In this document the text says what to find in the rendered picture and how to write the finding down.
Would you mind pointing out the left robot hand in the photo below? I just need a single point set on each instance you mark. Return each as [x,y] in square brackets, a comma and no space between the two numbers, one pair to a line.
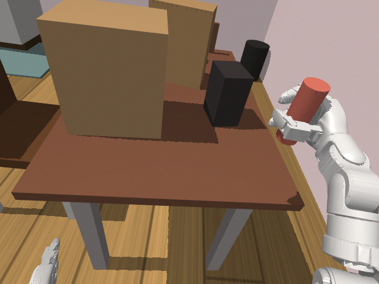
[46,273]

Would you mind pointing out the chair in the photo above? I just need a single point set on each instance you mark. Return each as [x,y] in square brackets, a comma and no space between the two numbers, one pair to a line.
[23,128]

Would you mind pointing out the right robot hand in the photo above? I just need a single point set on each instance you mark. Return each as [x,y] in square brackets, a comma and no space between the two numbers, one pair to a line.
[328,120]

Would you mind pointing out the right robot arm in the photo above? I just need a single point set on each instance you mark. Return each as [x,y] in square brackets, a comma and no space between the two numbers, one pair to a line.
[351,238]

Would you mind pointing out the table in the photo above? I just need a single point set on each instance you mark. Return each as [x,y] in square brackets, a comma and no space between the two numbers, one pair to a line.
[193,164]

